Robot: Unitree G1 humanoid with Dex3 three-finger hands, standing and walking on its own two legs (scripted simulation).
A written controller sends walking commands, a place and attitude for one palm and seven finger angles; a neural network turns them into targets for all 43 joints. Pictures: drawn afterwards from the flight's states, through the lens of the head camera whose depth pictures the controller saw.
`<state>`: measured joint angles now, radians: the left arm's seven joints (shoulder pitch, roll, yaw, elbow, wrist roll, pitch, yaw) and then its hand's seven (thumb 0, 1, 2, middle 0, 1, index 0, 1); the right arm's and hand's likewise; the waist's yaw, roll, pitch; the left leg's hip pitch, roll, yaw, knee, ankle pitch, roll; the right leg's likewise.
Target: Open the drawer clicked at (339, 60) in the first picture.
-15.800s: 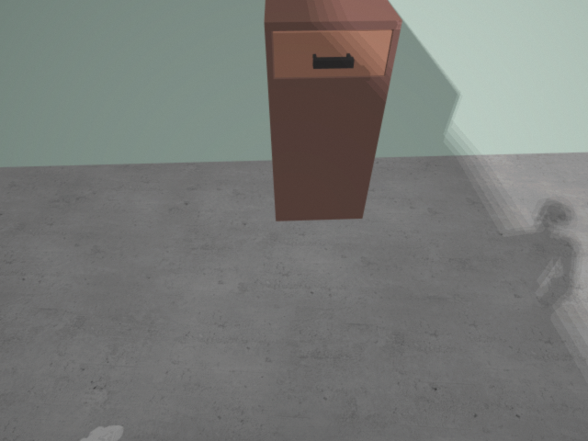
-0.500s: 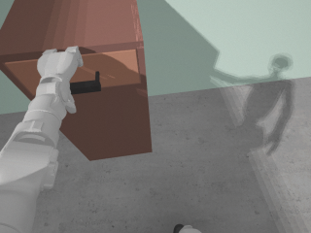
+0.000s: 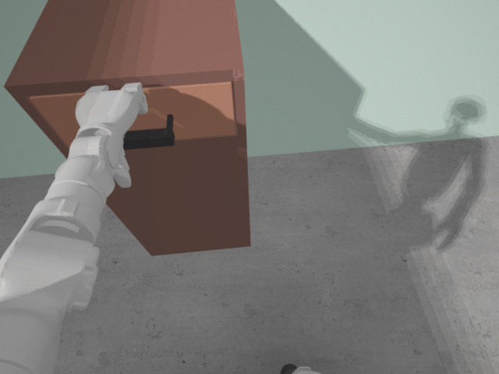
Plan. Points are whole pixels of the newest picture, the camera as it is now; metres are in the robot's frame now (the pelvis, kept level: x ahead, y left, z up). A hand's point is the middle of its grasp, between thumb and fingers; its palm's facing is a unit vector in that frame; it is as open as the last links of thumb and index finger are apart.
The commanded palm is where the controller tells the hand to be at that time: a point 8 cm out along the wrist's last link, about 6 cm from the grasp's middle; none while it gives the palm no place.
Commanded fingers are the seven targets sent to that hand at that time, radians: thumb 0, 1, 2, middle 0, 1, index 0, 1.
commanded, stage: move the hooked fingers above the handle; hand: left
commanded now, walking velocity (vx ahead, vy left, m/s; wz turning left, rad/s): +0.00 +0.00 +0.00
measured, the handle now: (141, 130) +0.56 +0.20 +0.02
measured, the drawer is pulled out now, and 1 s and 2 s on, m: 0.00 0.00 0.00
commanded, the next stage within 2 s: none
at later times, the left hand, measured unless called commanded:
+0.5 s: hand (132, 140) +0.49 +0.19 +0.06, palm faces -0.13 -0.02 -0.99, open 13.8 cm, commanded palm +0.49 +0.21 +0.13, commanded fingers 0.00 -0.50 0.30 -0.30 -1.20 -0.30 -1.20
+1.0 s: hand (134, 133) +0.50 +0.18 +0.07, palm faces -0.03 -0.03 -1.00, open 13.8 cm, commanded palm +0.49 +0.21 +0.13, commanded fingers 0.00 -0.50 0.30 -0.30 -1.20 -0.30 -1.20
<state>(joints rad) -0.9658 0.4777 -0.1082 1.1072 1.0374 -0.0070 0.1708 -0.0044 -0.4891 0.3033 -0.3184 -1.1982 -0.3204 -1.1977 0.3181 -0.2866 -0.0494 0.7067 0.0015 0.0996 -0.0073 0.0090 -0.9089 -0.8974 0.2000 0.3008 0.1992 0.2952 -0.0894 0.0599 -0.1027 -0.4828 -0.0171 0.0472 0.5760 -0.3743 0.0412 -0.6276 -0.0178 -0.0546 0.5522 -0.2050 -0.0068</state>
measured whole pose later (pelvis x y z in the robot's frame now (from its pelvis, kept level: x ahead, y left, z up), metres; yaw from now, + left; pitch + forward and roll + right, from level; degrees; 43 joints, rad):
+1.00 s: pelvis +0.00 +0.00 +0.00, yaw +0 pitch +17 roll -1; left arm -0.94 0.49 -0.08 1.02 1.07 -0.15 0.19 0.00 -0.49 0.30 -0.32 -1.20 -0.33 -1.20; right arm 0.35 -0.27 -0.05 0.70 -0.01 0.07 -0.03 0.01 -0.91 -0.90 0.20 0.30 0.20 0.30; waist -0.11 0.05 -0.10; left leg -0.52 -0.02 0.04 0.61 -0.39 0.04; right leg -0.66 -0.02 -0.06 0.58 -0.21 0.00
